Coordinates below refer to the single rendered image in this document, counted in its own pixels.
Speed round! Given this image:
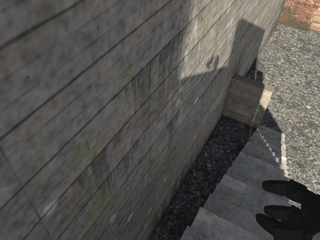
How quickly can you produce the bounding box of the right robot hand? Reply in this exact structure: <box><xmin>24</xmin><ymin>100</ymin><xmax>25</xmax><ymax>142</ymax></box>
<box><xmin>255</xmin><ymin>179</ymin><xmax>320</xmax><ymax>240</ymax></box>

